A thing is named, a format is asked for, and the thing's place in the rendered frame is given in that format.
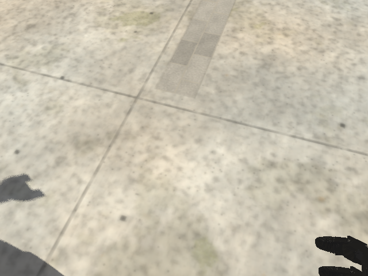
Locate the robot right hand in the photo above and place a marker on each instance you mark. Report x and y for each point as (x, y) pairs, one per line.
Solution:
(351, 248)

